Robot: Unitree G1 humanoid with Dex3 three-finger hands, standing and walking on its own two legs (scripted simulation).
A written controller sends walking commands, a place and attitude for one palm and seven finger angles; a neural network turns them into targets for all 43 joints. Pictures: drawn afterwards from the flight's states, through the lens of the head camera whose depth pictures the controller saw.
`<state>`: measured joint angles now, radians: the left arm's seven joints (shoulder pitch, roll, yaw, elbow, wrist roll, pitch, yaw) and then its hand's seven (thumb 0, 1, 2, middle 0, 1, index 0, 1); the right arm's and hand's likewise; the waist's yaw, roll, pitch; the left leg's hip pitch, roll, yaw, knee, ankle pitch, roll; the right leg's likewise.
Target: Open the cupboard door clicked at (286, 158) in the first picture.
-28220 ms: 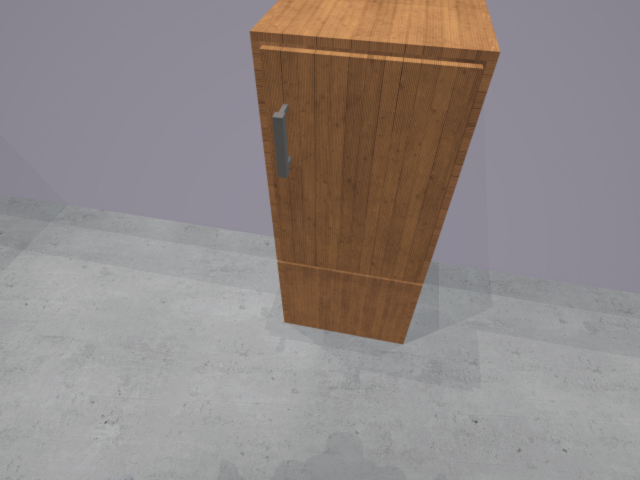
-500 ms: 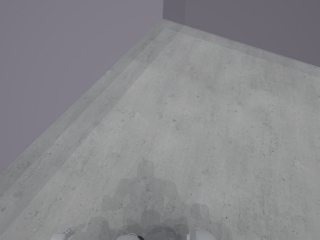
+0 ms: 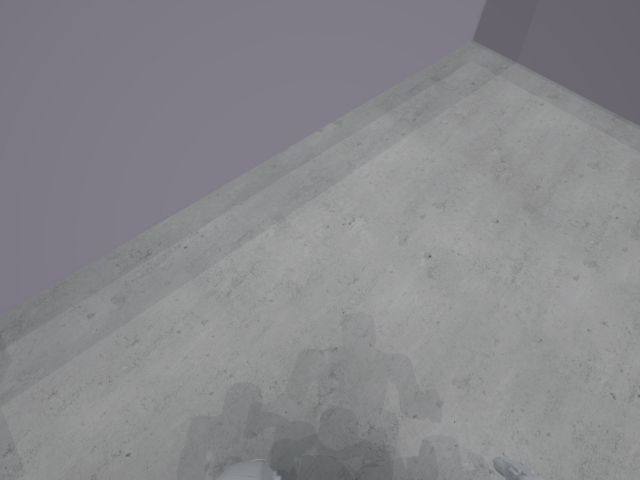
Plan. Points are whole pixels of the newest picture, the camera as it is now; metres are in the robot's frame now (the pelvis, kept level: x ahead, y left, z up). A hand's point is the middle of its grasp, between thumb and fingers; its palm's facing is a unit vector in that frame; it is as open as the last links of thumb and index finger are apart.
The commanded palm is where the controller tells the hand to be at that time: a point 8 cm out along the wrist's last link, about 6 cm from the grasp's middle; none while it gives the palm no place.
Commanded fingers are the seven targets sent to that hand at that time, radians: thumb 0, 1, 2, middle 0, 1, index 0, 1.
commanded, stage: turn to face it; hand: left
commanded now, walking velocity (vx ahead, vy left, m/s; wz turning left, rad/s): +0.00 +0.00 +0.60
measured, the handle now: out of the picture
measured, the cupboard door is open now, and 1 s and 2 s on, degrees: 49 49 49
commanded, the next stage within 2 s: none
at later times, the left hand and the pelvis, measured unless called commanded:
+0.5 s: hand out of the picture +0.06 +0.16 -0.14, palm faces +0.27 -0.91 -0.31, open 7.4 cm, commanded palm none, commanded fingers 0.00 0.90 0.90 -0.20 -0.30 -0.20 -0.30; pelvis +0.02 -0.06 +0.01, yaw +17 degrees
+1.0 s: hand out of the picture -0.02 +0.17 -0.16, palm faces +0.58 -0.77 -0.27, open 7.4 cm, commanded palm none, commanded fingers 0.00 0.90 0.90 -0.20 -0.30 -0.20 -0.30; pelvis +0.03 -0.06 +0.01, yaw +35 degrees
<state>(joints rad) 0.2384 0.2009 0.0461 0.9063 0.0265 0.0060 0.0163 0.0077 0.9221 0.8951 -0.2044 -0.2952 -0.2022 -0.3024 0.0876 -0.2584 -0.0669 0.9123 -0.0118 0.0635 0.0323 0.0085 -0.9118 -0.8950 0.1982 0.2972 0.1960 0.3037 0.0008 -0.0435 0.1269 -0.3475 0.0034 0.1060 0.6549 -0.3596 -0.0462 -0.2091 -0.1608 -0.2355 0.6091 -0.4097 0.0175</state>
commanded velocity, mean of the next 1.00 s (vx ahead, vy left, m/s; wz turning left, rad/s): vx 0.00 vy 0.00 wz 0.60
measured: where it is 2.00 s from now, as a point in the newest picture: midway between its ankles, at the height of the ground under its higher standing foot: outside the picture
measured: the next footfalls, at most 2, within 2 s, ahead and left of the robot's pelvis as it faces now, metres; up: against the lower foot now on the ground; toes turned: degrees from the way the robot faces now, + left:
left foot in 0.02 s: +0.04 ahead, +0.12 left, +0.00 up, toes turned +7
right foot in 0.36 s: +0.08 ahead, -0.16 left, +0.00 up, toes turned +9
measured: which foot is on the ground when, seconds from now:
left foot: up 0.00-0.00, down 0.02-0.36, up 0.38-0.74, down 0.76-1.00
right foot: down 0.00-0.02, up 0.04-0.34, down 0.36-0.76, up 0.78-1.00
